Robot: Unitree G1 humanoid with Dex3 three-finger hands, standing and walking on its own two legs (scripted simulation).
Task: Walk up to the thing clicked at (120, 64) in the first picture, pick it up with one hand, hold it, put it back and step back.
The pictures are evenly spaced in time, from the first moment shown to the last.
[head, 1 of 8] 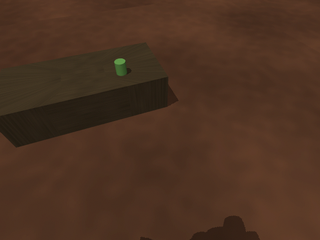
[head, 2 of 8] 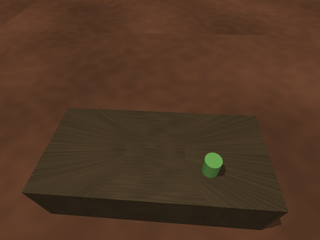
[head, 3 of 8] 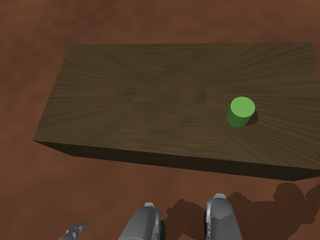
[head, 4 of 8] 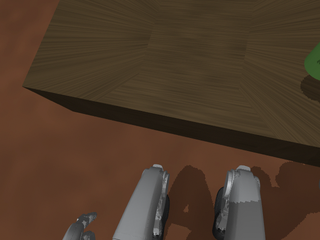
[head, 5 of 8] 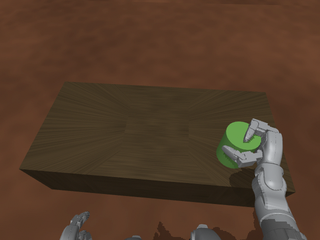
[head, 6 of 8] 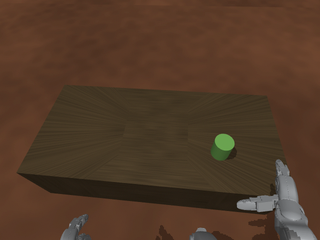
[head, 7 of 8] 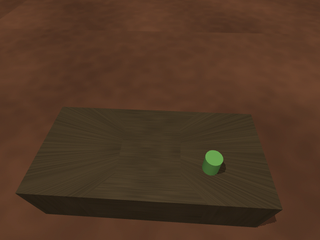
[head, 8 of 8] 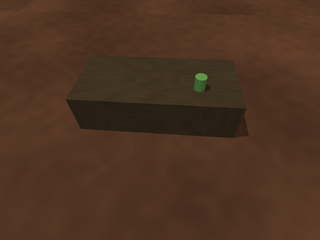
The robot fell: no
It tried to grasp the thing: yes
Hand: right
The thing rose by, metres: 0.37
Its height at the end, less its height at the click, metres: +0.00
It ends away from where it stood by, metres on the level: 0.03
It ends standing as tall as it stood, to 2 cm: yes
